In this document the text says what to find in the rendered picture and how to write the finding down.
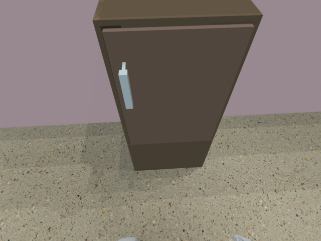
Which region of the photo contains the cupboard door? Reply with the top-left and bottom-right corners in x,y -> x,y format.
102,24 -> 254,145

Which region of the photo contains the handle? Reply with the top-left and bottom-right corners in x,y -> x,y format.
118,62 -> 133,109

